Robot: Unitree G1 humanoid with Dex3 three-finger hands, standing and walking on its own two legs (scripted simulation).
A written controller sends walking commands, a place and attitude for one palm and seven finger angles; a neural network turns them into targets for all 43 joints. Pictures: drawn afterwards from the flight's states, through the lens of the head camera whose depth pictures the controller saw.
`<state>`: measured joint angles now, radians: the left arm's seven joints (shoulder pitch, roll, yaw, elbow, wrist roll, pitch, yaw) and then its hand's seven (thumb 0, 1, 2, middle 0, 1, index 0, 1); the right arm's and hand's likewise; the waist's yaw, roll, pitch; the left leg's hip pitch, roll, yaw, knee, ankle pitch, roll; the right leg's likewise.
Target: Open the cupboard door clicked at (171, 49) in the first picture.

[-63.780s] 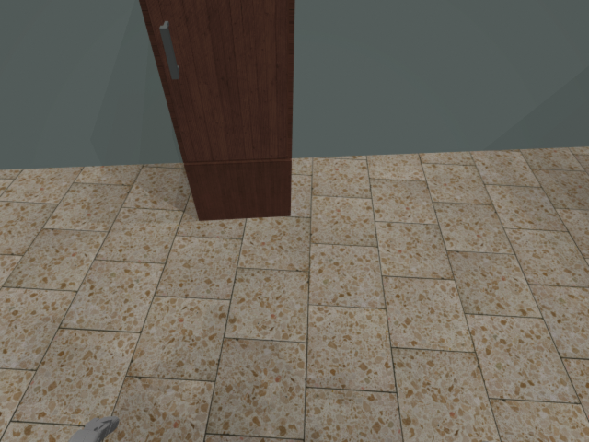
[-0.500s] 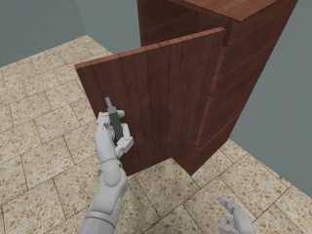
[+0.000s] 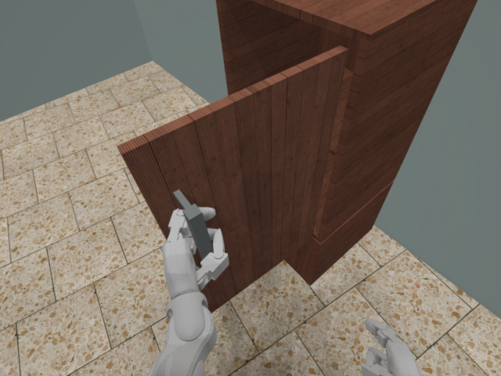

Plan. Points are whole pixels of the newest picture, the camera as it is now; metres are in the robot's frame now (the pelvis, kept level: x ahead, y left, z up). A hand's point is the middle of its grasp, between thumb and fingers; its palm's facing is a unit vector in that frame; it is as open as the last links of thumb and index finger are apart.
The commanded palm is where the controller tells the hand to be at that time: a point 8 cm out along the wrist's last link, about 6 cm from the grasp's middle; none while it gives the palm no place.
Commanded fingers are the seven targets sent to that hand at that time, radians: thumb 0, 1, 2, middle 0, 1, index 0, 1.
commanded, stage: open thumb and fingers to let go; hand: left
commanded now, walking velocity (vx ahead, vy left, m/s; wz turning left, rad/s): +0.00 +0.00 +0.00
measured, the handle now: (195, 229) +0.33 +0.10 +0.07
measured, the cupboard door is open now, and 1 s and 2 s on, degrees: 86 89 89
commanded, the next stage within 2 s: slide the hand sideways off the handle in 0.66 s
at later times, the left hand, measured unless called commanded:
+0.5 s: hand (212, 258) +0.28 +0.07 +0.06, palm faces +0.27 -0.96 -0.03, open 14.2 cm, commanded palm +0.24 +0.10 +0.07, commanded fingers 0.00 -0.50 0.30 -0.20 -0.60 -0.20 -0.60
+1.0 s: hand (205, 289) +0.24 +0.07 +0.07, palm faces -0.26 -0.97 +0.00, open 16.4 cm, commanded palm +0.23 +0.11 +0.07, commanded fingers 0.00 -0.50 0.30 -0.15 -0.30 -0.15 -0.30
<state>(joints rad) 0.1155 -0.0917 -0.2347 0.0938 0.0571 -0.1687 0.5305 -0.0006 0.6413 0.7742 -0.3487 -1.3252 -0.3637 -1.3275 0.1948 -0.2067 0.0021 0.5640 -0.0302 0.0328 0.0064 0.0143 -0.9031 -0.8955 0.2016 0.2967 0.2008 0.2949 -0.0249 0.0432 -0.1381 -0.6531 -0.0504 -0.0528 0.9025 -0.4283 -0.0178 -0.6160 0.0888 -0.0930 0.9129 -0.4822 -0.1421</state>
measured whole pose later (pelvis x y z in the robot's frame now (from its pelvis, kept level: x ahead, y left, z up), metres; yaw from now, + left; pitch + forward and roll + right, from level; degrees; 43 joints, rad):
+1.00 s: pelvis -0.02 +0.04 +0.00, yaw -1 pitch +8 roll +0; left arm 0.15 0.07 -0.30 0.06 -0.09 -0.26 0.03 -0.01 -0.50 0.30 -0.18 -0.35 -0.11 -0.36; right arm 0.23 -0.23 0.03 0.49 0.02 -0.01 0.01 0.02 -0.90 -0.90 0.20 0.30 0.20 0.30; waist -0.01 0.07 -0.11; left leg -0.66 -0.07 -0.02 0.95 -0.42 0.04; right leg -0.62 0.06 -0.07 0.95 -0.47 -0.09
